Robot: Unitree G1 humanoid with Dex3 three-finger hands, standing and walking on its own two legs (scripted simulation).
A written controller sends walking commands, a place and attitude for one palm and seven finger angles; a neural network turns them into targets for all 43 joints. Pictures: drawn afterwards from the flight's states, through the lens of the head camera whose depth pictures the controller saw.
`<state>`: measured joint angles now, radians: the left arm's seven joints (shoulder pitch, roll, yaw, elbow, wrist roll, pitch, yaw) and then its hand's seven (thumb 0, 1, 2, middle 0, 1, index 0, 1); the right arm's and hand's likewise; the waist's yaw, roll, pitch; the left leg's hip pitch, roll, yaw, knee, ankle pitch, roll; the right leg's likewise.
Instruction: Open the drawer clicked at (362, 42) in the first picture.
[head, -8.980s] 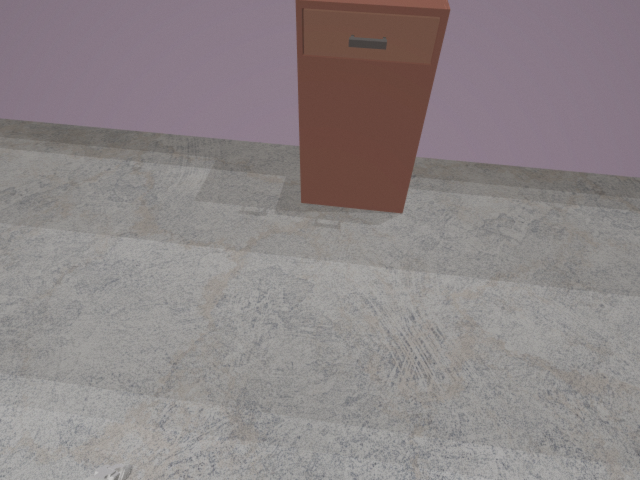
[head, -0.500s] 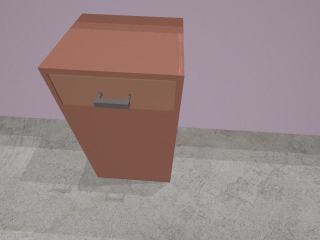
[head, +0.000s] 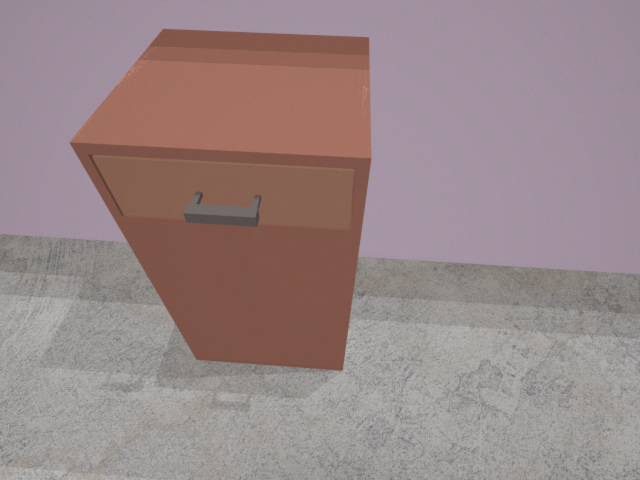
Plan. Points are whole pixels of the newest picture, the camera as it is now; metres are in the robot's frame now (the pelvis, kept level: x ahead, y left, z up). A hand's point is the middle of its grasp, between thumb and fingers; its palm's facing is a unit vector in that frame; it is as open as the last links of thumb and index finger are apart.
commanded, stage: raise the hand with hooked fingers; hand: left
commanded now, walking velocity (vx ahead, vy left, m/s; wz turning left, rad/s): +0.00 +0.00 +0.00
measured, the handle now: (224, 206) +0.53 +0.21 +0.00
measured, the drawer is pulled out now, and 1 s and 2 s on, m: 0.00 0.00 0.00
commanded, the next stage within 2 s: move the hooked fingers above the handle in 1.86 s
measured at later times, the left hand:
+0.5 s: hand out of the picture +0.12 +0.20 -0.06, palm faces -0.05 -0.10 -0.99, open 9.2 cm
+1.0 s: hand (141, 383) +0.21 +0.23 +0.03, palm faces +0.07 -0.10 -0.99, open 12.2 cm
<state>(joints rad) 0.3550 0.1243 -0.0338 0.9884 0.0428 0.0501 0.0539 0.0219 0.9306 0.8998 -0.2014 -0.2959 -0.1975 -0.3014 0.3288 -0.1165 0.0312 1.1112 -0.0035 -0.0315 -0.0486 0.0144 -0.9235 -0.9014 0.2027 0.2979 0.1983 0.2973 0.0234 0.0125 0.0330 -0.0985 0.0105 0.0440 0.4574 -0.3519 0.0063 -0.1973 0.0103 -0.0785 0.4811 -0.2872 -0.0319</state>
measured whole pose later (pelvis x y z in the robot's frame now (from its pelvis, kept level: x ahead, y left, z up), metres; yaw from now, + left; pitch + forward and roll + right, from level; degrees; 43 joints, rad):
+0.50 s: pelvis -0.05 -0.02 -0.04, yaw -1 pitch +8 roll +3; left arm 0.44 0.32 -0.13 0.03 1.13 0.00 0.47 0.00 0.46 0.71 -0.25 -0.58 -0.25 -0.58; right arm 0.01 -0.26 -0.04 0.48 -0.07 0.09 0.04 0.01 -0.91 -0.90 0.20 0.30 0.20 0.30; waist 0.15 -0.03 -0.09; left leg -0.49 0.01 0.06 0.79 -0.45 -0.02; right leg -0.62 0.00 -0.04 0.86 -0.38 -0.08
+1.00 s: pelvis -0.05 +0.00 -0.01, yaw -1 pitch +3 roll +1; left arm 0.20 0.39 -0.05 -0.04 1.00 0.01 0.28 0.00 -0.12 0.46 -0.30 -0.95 -0.29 -0.96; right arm 0.19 -0.28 -0.03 0.63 -0.03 0.09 -0.03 0.01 -0.91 -0.90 0.20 0.30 0.20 0.30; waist 0.07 0.05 -0.01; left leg -0.28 -0.01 0.06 0.58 -0.35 0.01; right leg -0.40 -0.01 -0.04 0.62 -0.27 -0.04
